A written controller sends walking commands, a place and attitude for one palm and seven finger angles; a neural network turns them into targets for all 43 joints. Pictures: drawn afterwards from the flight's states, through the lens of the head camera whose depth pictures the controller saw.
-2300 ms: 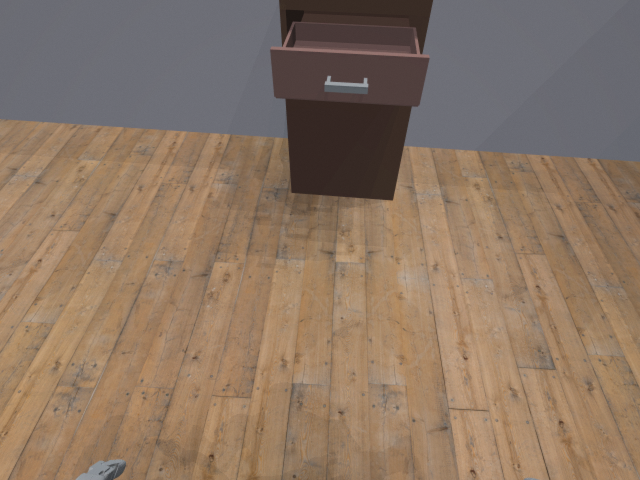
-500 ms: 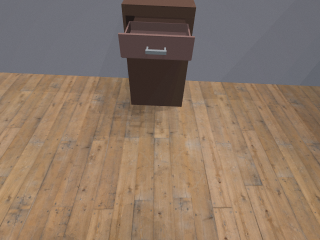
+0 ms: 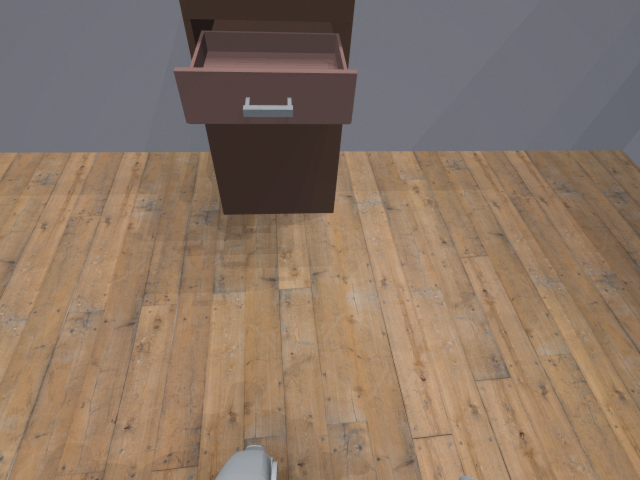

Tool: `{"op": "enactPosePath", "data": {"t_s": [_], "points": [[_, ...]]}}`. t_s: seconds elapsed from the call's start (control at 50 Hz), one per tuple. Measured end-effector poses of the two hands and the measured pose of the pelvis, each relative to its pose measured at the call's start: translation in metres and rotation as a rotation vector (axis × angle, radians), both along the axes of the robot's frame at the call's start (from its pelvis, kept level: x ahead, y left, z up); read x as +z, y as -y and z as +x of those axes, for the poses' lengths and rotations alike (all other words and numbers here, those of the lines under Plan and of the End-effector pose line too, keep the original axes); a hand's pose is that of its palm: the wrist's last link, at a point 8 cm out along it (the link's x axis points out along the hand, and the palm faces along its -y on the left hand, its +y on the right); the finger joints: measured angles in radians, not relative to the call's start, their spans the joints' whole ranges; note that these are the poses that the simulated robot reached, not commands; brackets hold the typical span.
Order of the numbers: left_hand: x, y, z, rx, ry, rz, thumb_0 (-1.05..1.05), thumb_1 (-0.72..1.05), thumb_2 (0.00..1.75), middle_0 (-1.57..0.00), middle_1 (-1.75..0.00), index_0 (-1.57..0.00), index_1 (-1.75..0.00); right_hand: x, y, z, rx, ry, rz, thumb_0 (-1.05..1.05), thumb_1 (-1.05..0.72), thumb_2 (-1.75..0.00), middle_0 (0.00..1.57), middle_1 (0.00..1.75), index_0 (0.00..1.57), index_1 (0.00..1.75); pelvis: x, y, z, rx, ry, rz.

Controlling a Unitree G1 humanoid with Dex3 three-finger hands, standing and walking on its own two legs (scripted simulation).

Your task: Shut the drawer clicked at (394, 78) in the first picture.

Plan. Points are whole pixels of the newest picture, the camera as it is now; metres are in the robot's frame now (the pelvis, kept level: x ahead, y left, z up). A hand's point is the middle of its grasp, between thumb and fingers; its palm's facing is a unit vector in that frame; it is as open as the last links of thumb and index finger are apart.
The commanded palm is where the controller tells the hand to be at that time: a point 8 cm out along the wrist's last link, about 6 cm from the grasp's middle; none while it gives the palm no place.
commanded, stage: walk to a spot facing it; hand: left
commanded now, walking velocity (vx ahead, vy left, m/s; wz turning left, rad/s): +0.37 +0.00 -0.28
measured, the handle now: (268, 106) +0.91 +0.23 -0.04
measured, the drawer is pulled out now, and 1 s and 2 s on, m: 0.30 0.30 0.30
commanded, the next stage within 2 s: turn to face it in 0.66 s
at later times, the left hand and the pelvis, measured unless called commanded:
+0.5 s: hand (247, 343) +0.34 +0.16 -0.16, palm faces -0.25 -0.94 -0.22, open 7.4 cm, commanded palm none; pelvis +0.19 +0.00 -0.01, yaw -14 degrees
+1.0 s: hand (256, 320) +0.41 +0.16 -0.20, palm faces -0.16 -0.98 -0.14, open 7.3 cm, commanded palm none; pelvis +0.37 -0.01 -0.01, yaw -13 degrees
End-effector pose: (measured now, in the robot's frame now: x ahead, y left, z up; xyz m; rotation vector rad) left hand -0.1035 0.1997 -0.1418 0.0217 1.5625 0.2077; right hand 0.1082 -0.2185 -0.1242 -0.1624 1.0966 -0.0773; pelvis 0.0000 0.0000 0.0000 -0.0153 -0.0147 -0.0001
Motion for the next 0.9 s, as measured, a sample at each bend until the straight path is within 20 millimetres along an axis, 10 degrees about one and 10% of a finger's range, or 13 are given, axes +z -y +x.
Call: {"op": "enactPosePath", "data": {"t_s": [0.1, 0.26, 0.52, 0.62, 0.9], "points": [[-0.023, -0.040, 0.056, -0.048, -0.016, 0.000, 0.00, 0.91, 0.90, -0.20, -0.30, -0.20, -0.30, -0.007, -0.022, 0.052, -0.027, 0.095, -0.036, 0.01, -0.91, -0.90, 0.20, 0.30, 0.20, 0.29, -0.019, -0.026, 0.045, -0.058, 0.015, -0.002], [-0.004, -0.075, 0.232, -0.196, 0.225, 0.050, 0.00, 0.92, 0.90, -0.20, -0.30, -0.19, -0.30, 0.000, -0.017, 0.020, -0.213, -0.047, -0.066, -0.02, -0.96, -0.90, 0.20, 0.30, 0.21, 0.30, 0.001, -0.036, 0.101, -0.133, 0.011, 0.030], [0.014, -0.005, 0.466, -0.467, 0.457, 0.051, 0.00, 0.92, 0.90, -0.20, -0.30, -0.19, -0.30, -0.030, -0.008, -0.032, -0.411, -0.386, 0.044, 0.00, -0.92, -0.90, 0.20, 0.30, 0.20, 0.29, -0.011, 0.005, 0.201, -0.241, 0.010, 0.037], [0.011, 0.018, 0.493, -0.458, 0.467, 0.043, 0.00, 0.91, 0.90, -0.20, -0.30, -0.19, -0.30, -0.030, 0.010, 0.010, -0.424, -0.392, 0.057, 0.01, -0.91, -0.90, 0.20, 0.30, 0.20, 0.29, -0.010, 0.022, 0.232, -0.261, 0.013, 0.007], [-0.018, -0.004, 0.498, -0.346, 0.210, -0.003, 0.00, 0.92, 0.90, -0.20, -0.30, -0.20, -0.30, -0.002, 0.043, 0.235, -0.319, -0.074, -0.062, 0.01, -0.92, -0.90, 0.19, 0.30, 0.20, 0.29, -0.005, 0.017, 0.345, -0.258, 0.007, -0.050]]}}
